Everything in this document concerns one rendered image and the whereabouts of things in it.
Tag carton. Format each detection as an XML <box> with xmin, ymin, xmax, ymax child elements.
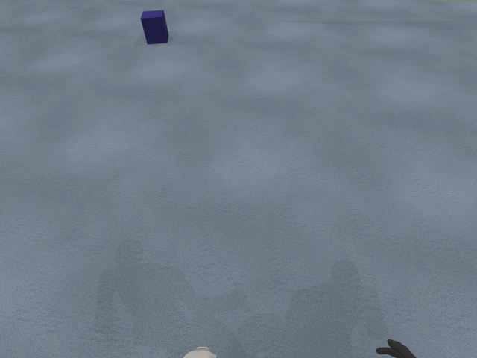
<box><xmin>141</xmin><ymin>10</ymin><xmax>168</xmax><ymax>44</ymax></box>

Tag right robot hand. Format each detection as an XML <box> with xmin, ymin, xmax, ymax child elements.
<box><xmin>376</xmin><ymin>339</ymin><xmax>416</xmax><ymax>358</ymax></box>

